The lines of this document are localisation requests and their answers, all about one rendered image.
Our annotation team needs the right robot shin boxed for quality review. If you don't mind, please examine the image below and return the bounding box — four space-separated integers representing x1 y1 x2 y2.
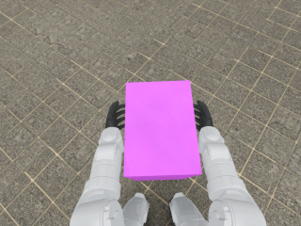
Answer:
172 192 184 226

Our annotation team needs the robot left hand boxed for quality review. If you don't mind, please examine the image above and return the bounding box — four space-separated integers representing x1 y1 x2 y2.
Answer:
105 101 126 130

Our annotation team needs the left robot shin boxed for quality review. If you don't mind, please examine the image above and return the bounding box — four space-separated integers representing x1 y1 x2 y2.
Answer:
134 192 146 226

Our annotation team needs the robot right hand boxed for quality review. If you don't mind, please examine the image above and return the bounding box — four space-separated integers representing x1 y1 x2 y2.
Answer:
193 100 214 131

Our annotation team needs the robot left upper arm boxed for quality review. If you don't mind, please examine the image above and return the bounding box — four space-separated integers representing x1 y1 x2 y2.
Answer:
70 198 125 226

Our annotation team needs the carton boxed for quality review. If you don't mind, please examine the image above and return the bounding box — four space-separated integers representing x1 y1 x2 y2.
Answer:
123 80 202 181

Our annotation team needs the robot right upper arm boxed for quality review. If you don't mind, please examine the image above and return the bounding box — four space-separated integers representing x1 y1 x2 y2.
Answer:
208 198 266 226

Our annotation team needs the right robot forearm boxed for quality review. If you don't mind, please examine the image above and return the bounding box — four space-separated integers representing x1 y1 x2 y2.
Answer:
198 126 267 226

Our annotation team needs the left robot forearm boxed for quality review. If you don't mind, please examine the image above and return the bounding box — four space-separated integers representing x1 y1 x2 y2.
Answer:
70 127 124 226

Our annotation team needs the robot shin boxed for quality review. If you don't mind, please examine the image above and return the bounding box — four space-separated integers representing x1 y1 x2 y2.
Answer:
172 192 184 226
134 192 146 226

